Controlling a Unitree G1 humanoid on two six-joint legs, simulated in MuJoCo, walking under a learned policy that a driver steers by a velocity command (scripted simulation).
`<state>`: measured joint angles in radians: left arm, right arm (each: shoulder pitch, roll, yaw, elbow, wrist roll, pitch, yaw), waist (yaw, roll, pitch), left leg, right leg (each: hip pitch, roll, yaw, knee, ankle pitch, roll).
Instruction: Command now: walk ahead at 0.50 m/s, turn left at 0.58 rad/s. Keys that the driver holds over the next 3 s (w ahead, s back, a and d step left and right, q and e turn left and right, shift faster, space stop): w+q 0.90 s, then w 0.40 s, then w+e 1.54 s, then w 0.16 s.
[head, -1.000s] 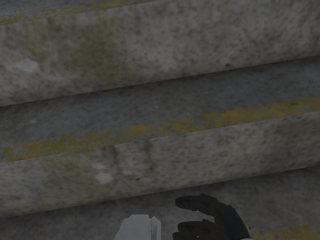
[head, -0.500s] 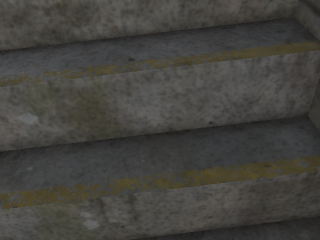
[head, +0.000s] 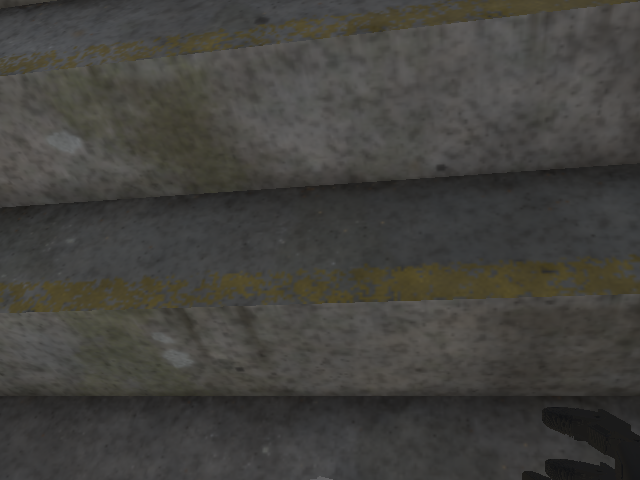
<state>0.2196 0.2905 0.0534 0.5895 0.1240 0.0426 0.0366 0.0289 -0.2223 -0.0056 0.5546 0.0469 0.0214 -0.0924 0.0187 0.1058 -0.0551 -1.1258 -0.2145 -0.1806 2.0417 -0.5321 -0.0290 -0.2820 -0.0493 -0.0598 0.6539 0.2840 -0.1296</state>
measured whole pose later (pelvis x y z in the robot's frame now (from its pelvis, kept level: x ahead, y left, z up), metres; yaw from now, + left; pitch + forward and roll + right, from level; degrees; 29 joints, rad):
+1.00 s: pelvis -0.03 -0.09 -0.09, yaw +31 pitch +2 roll +4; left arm 0.30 0.28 0.02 0.71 0.02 0.02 0.08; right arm 0.10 -0.20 0.03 0.40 -0.02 0.02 0.02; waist -0.04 0.02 0.06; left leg -1.30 -0.14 -0.03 2.05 -0.48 -0.07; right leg 0.16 -0.03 -0.09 0.28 -0.42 0.00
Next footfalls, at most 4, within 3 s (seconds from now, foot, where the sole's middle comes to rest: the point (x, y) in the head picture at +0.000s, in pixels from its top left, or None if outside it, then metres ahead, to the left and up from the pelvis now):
0.10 right None -0.07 -0.07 -0.82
0.24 left None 0.09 0.04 -0.61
0.64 right None -0.13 -0.24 -0.85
1.04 left None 0.05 0.11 -0.62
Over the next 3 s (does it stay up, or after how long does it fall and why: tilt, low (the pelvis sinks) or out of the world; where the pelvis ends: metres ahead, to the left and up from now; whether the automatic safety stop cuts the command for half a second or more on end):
stays up -0.09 0.24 -0.11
